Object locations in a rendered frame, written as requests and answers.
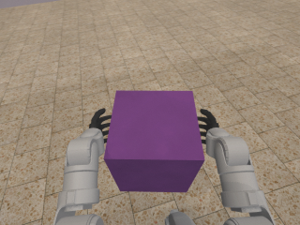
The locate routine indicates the right robot shin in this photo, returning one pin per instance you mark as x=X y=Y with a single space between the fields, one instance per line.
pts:
x=174 y=210

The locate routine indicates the right robot upper arm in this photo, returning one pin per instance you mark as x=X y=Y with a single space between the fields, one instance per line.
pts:
x=256 y=220

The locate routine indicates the carton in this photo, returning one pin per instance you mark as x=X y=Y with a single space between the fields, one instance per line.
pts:
x=154 y=141

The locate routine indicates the right robot hand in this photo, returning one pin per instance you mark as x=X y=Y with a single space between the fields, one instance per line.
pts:
x=210 y=121

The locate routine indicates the left robot upper arm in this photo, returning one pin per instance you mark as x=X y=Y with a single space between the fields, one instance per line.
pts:
x=88 y=219

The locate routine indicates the right robot forearm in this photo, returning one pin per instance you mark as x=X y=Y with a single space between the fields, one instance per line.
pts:
x=240 y=190

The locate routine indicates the left robot hand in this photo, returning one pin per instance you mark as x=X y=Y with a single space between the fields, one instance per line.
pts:
x=96 y=122

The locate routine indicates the left robot forearm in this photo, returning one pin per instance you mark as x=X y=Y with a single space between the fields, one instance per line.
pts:
x=80 y=184

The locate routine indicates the right robot thigh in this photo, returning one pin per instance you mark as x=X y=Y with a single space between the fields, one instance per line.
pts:
x=178 y=218

